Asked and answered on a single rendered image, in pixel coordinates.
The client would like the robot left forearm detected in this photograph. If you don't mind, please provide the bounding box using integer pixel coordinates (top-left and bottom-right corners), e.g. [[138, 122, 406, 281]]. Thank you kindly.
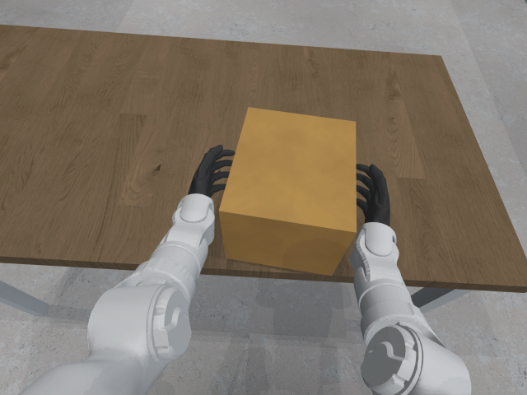
[[87, 193, 215, 350]]

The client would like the robot right forearm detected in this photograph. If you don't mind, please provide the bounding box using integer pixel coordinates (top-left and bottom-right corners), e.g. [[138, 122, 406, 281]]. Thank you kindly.
[[350, 222, 449, 350]]

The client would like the carton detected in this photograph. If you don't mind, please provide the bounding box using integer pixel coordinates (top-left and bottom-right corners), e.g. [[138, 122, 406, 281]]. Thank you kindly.
[[219, 107, 357, 276]]

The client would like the robot left upper arm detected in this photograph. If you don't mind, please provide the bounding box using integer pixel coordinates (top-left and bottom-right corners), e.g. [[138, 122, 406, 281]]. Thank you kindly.
[[18, 284, 191, 395]]

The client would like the robot right upper arm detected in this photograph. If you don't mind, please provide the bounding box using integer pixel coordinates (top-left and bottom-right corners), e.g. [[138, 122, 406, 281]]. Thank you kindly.
[[361, 325, 471, 395]]

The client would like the right robot hand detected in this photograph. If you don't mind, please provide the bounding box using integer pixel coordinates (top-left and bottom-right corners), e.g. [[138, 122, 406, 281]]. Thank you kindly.
[[356, 164, 390, 226]]

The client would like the table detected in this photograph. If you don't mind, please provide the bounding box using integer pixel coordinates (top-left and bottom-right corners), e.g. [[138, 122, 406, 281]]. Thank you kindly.
[[0, 25, 527, 316]]

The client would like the left robot hand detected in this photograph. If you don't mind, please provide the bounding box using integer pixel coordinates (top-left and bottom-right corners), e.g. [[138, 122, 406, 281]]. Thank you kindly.
[[188, 145, 235, 198]]

